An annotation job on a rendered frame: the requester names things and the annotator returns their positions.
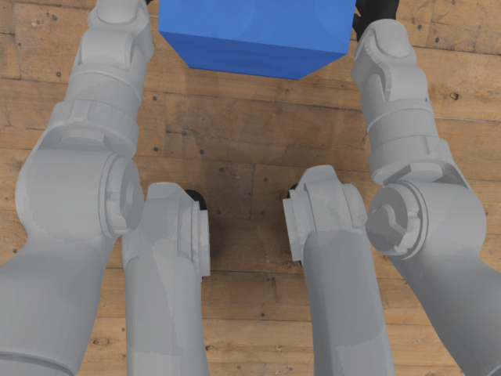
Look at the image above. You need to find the robot left forearm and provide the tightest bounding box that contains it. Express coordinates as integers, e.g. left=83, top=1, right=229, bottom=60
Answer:
left=15, top=0, right=154, bottom=225

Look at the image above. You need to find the right robot thigh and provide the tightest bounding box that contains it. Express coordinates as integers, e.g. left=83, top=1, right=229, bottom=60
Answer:
left=283, top=178, right=396, bottom=376

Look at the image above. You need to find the carton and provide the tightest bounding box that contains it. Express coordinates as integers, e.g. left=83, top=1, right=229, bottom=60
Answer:
left=158, top=0, right=356, bottom=80

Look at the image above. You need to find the robot right hand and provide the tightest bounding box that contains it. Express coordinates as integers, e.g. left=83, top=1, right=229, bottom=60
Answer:
left=352, top=0, right=399, bottom=42

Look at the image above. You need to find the robot left upper arm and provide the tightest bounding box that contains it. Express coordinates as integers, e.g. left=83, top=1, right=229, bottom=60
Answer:
left=0, top=148, right=144, bottom=376

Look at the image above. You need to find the robot right upper arm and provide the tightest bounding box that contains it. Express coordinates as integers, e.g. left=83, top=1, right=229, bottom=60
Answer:
left=365, top=180, right=501, bottom=376

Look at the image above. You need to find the robot left shin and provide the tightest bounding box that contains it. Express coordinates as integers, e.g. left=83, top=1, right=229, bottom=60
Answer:
left=121, top=183, right=194, bottom=271

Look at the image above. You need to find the robot right forearm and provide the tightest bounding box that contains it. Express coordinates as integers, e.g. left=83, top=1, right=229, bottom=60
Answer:
left=351, top=19, right=487, bottom=226

